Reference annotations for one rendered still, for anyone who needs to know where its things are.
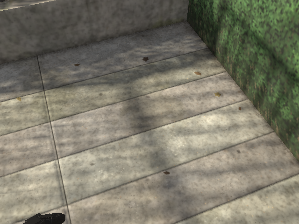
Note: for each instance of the left robot hand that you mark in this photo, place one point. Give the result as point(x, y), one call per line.
point(54, 218)

